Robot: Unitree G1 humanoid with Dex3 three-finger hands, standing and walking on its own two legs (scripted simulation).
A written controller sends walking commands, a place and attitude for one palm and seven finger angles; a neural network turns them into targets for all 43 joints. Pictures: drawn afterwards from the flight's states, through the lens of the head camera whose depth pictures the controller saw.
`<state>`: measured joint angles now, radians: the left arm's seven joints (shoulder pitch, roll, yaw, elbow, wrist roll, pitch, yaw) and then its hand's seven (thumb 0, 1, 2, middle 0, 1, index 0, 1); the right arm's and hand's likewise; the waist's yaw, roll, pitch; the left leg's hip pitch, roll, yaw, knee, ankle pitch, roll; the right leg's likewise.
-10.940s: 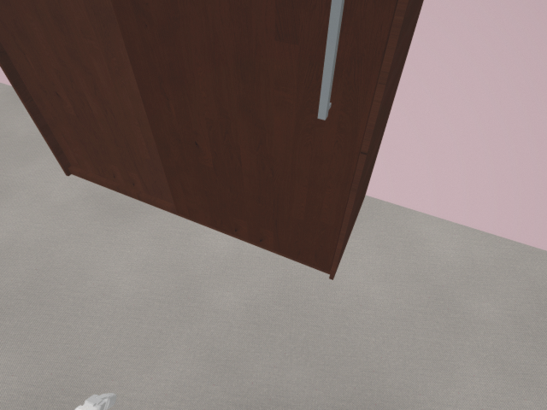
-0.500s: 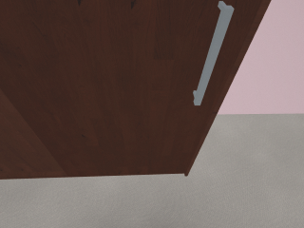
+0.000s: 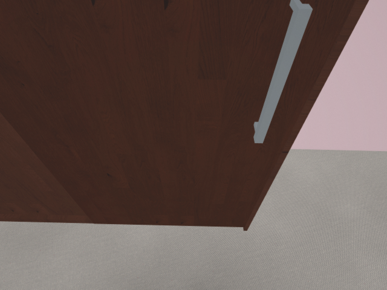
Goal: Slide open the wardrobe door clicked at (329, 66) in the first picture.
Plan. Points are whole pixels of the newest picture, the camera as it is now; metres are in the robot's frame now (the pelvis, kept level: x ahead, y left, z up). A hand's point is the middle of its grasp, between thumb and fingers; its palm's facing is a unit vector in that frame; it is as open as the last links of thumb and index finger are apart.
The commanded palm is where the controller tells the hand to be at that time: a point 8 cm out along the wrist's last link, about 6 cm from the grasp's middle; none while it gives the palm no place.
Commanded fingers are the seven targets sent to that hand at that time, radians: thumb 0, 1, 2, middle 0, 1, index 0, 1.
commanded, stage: come to a stop and stand still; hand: right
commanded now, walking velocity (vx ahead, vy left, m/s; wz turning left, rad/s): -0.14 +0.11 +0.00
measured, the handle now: (273, 84) +0.49 -0.14 +0.18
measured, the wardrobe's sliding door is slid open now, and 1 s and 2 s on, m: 0.00 0.00 0.00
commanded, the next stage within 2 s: look again from close up in 1.46 s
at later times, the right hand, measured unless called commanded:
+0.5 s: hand out of the picture +0.08 -0.18 -0.16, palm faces +0.06 +0.97 -0.22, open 7.3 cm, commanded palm none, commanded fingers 0.00 -0.90 -0.90 0.20 0.30 0.20 0.30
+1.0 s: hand out of the picture -0.01 -0.19 -0.16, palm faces +0.03 +0.97 -0.22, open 7.3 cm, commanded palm none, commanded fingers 0.00 -0.90 -0.90 0.20 0.30 0.20 0.30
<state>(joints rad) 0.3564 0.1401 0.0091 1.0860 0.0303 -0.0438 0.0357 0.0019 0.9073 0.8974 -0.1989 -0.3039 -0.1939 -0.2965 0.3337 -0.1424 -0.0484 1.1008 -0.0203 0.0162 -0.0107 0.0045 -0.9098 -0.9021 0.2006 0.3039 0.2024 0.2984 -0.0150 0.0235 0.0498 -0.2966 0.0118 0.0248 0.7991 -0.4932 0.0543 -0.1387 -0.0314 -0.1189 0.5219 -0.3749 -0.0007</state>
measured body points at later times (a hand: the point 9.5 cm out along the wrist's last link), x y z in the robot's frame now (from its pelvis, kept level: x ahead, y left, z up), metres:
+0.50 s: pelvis +0.02 +0.00 +0.01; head +0.05 +0.01 +0.45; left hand +0.06 +0.23 -0.15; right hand +0.08 -0.23 -0.15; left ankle +0.01 +0.10 -0.73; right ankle -0.02 -0.12 -0.73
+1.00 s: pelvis -0.02 -0.01 +0.01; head -0.03 +0.00 +0.46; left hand -0.02 +0.21 -0.15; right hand -0.01 -0.24 -0.14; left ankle +0.01 +0.10 -0.73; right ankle -0.02 -0.12 -0.73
